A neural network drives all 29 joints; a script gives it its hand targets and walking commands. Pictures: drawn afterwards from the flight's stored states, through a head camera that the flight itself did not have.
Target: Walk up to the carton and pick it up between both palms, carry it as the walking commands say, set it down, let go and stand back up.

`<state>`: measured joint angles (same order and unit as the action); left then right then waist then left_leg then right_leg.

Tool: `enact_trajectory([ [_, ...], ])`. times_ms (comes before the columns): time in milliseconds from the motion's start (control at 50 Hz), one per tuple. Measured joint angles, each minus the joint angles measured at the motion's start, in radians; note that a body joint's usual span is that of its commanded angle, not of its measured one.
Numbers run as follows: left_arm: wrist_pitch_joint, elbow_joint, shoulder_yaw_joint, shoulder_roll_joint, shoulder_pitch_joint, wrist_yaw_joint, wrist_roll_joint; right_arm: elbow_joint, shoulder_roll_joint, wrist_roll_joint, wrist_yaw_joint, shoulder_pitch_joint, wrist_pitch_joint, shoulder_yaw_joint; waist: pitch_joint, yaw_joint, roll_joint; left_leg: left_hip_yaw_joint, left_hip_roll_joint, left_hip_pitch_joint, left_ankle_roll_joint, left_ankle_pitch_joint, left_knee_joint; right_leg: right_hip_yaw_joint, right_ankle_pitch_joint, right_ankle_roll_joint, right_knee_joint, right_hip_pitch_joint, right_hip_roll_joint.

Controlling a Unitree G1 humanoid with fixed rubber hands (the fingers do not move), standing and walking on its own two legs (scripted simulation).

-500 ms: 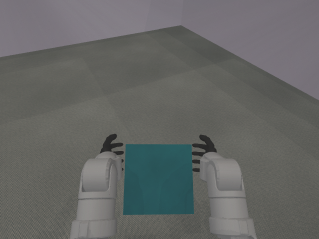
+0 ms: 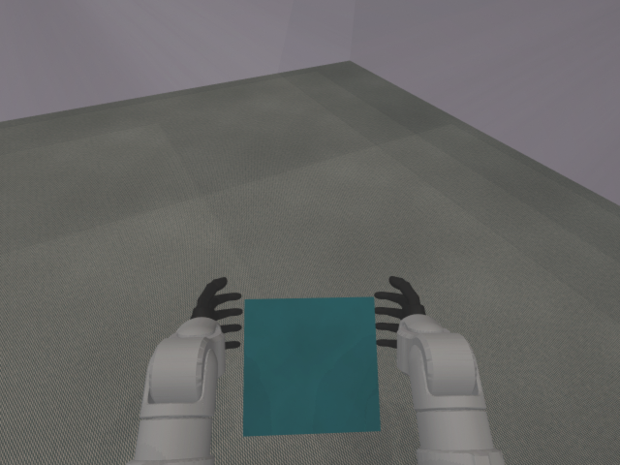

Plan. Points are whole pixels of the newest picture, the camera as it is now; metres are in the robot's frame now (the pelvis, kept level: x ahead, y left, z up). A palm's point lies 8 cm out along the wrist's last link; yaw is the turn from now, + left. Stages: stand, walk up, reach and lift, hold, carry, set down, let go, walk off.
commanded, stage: carry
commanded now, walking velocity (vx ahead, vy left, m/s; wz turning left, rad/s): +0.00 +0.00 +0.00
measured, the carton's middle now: (307, 353) +0.32 +0.00 -0.05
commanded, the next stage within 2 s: hold in 0.44 s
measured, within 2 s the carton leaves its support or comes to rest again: neither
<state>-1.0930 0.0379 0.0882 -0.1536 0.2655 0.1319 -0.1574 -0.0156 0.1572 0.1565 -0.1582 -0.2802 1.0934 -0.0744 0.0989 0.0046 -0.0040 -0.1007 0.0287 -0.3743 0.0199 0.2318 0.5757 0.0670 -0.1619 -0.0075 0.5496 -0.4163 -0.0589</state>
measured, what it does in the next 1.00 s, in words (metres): stands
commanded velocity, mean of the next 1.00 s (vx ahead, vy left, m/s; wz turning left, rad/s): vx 0.00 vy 0.00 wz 0.00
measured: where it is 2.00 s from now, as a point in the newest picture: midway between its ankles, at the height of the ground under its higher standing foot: outside the picture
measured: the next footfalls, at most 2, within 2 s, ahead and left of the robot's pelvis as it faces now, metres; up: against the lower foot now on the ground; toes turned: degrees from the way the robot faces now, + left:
none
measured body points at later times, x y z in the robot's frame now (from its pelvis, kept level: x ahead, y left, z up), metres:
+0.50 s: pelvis +0.01 +0.00 +0.00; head -0.02 +0.00 +0.45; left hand +0.31 +0.13 +0.04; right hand +0.31 -0.13 +0.04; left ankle +0.04 +0.11 -0.73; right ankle +0.08 -0.13 -0.73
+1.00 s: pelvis +0.03 -0.01 +0.01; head -0.05 -0.02 +0.46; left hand +0.33 +0.12 +0.06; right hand +0.33 -0.15 +0.06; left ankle +0.04 +0.11 -0.73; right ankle +0.08 -0.13 -0.73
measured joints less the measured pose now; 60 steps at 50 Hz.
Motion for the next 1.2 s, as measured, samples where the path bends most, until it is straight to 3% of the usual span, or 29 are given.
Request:
enact_trajectory([
  [440,0.069,-0.034,-0.010,0.005,-0.024,-0.005,-0.001,0.030,-0.006,0.000,0.011,0.025,-0.071,0.007,0.002,-0.003,0.005,0.004,0.006,0.005,-0.004,0.012,0.004,0.004,-0.011,0.002,0.000,0.008,0.005],
  [480,0.152,-0.155,0.021,-0.002,0.005,-0.046,-0.061,0.154,0.003,0.049,0.051,-0.008,-0.152,-0.028,-0.046,-0.012,0.004,0.010,0.000,0.073,-0.003,0.005,-0.020,-0.014,-0.011,0.002,-0.021,0.077,0.016],
  [540,0.264,-0.290,0.026,-0.003,0.013,-0.058,-0.109,0.269,0.002,0.104,0.076,-0.010,-0.252,-0.042,-0.094,-0.024,0.006,0.026,-0.012,0.152,-0.003,-0.006,-0.056,-0.037,-0.010,-0.002,-0.043,0.157,0.025],
  [640,0.311,-0.358,0.041,-0.009,0.036,-0.044,-0.091,0.325,0.006,0.128,0.092,-0.024,-0.301,-0.083,-0.105,-0.031,0.019,0.037,-0.017,0.198,-0.004,0.004,-0.052,-0.031,-0.029,0.001,-0.034,0.205,0.022],
  [800,0.367,-0.503,0.159,-0.045,0.142,-0.058,-0.169,0.428,0.038,0.199,0.116,-0.122,-0.332,-0.203,-0.091,-0.051,0.018,0.053,-0.023,0.273,-0.007,0.008,-0.077,-0.037,-0.047,0.004,-0.041,0.275,0.028],
  [900,0.365,-0.511,0.161,-0.039,0.127,-0.072,-0.179,0.451,0.037,0.198,0.132,-0.118,-0.340,-0.208,-0.083,-0.051,0.013,0.055,-0.018,0.328,-0.014,-0.012,-0.136,-0.035,-0.032,0.010,-0.094,0.327,0.036],
  [1120,0.340,-0.440,0.103,-0.015,0.056,-0.084,-0.141,0.392,0.018,0.159,0.135,-0.063,-0.315,-0.129,-0.118,-0.053,0.014,0.068,-0.018,0.349,-0.017,-0.042,-0.186,-0.023,-0.004,0.014,-0.147,0.355,0.039],
  [1200,0.366,-0.489,0.145,-0.028,0.097,-0.100,-0.158,0.419,0.026,0.179,0.120,-0.086,-0.333,-0.161,-0.137,-0.063,0.016,0.088,-0.017,0.320,-0.013,-0.027,-0.140,-0.004,-0.009,0.015,-0.131,0.347,0.039],
])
